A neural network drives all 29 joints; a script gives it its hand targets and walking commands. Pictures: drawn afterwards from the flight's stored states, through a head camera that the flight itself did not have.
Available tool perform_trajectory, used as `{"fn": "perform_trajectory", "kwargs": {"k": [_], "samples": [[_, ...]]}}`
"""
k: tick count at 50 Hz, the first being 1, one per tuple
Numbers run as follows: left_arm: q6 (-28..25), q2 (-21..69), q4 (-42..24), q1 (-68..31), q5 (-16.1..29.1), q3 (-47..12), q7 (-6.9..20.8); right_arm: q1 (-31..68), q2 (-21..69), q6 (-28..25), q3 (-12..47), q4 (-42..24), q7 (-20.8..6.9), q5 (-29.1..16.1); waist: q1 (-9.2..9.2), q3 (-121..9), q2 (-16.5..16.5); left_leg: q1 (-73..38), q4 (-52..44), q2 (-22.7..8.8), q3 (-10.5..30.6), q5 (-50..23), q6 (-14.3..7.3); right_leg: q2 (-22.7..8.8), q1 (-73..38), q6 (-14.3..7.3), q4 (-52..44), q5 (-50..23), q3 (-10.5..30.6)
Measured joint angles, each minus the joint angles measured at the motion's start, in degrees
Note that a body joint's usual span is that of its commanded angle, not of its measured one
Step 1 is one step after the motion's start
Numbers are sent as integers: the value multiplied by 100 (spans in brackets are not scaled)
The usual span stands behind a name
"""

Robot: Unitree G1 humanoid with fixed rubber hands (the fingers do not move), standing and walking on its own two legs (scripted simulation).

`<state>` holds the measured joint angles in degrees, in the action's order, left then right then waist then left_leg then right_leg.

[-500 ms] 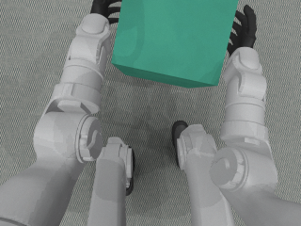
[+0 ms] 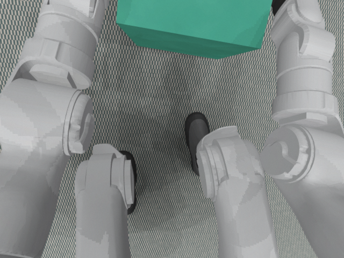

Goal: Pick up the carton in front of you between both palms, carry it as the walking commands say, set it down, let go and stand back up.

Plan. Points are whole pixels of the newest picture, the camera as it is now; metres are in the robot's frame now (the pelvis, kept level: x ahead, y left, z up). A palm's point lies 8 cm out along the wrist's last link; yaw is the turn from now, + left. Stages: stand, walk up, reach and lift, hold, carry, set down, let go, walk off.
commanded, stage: set down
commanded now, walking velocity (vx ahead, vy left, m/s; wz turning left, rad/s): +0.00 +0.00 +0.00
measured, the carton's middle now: out of the picture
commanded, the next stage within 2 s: none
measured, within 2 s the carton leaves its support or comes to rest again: rests again in 0.64 s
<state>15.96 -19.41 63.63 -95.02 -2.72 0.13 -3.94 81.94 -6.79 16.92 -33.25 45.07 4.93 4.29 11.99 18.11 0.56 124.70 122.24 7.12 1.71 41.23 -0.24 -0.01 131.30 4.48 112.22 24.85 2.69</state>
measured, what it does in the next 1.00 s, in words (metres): stands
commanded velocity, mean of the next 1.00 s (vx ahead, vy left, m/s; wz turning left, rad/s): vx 0.00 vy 0.00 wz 0.00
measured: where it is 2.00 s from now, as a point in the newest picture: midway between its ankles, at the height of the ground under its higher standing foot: (163, 173)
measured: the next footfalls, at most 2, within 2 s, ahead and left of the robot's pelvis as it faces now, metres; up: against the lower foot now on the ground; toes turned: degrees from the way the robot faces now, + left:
none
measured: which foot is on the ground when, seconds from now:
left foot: down 0.00-1.00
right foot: down 0.00-1.00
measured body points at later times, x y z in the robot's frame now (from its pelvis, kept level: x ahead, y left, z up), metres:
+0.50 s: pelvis -0.01 +0.00 -0.02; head +0.38 +0.01 +0.20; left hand +0.59 +0.05 -0.21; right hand +0.52 -0.25 -0.19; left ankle +0.06 +0.10 -0.37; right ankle +0.14 -0.14 -0.37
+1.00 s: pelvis -0.01 +0.00 -0.02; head +0.38 +0.02 +0.18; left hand +0.59 +0.04 -0.22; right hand +0.51 -0.27 -0.20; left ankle +0.06 +0.10 -0.37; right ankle +0.14 -0.14 -0.37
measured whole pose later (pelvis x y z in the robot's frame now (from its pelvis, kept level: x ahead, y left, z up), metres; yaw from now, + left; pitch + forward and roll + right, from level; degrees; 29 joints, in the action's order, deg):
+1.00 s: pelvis -0.01 +0.00 -0.02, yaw -1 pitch +38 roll -5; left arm 13.1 -17.0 64.1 -97.7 -10.5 4.7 3.2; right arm 86.1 -14.0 11.4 -39.7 59.0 -1.6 7.1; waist 9.8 25.8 -2.1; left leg 124.4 128.4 8.1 3.1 41.6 -0.3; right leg -0.7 129.6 5.1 116.7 25.2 1.2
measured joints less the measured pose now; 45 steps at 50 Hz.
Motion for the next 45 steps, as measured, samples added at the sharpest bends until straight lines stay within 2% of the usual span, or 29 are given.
{"fn": "perform_trajectory", "kwargs": {"k": [5,12,18,31,45], "samples": [[-1,-18,4,110,73,-143,-47,-31,-20,-104,-21,204,-67,-88,-21,-125,-63,120,104,17,41,49,4,-12,102,1,76,42,-39],[-16,-59,175,91,146,-209,-31,69,-42,-193,-138,529,-171,85,0,-169,-19,257,185,98,49,-26,2,-78,173,23,146,29,-38],[-50,-7,328,-39,28,-135,39,196,-152,-240,-284,735,-270,225,22,-30,-17,292,248,159,58,-104,1,-129,155,33,196,-6,-43],[-120,173,219,-184,-350,201,400,337,-467,-382,-512,1037,-395,318,-106,339,-97,169,373,156,71,-90,-12,-122,20,41,287,-9,-64],[-243,323,19,-196,-750,577,689,353,-715,-487,-629,1249,-653,299,-228,636,-214,27,551,110,107,14,-22,-78,-101,48,414,30,-111]]}}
